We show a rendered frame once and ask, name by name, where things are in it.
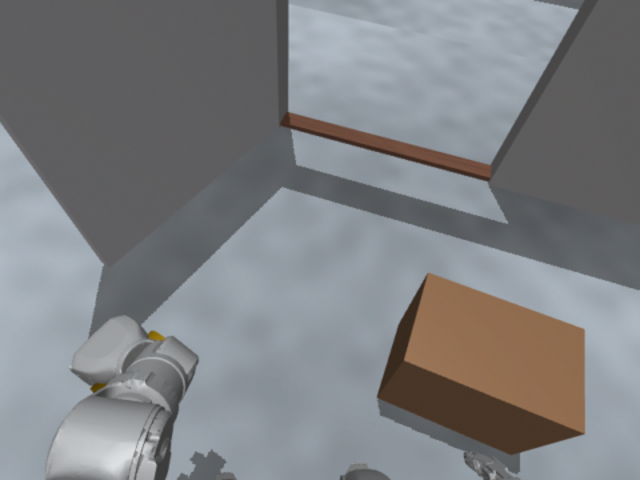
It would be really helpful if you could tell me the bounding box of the left robot hand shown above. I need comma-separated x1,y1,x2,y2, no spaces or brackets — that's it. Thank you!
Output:
69,315,149,386

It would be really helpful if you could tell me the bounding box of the left robot arm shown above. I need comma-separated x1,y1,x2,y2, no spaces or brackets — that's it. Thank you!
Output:
45,336,199,480

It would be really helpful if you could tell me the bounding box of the right robot hand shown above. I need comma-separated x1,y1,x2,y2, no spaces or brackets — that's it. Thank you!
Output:
464,451,521,480

